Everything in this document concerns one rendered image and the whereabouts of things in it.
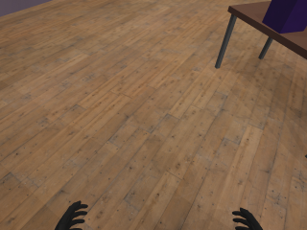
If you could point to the robot right hand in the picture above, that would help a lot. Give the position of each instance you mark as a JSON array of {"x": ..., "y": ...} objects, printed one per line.
[{"x": 247, "y": 219}]

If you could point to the carton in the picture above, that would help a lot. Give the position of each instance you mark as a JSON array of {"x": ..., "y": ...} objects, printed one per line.
[{"x": 286, "y": 16}]

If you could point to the robot left hand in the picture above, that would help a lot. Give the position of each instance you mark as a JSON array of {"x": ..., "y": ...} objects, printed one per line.
[{"x": 68, "y": 220}]

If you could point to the table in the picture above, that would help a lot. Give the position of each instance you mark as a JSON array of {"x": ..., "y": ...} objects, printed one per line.
[{"x": 253, "y": 14}]

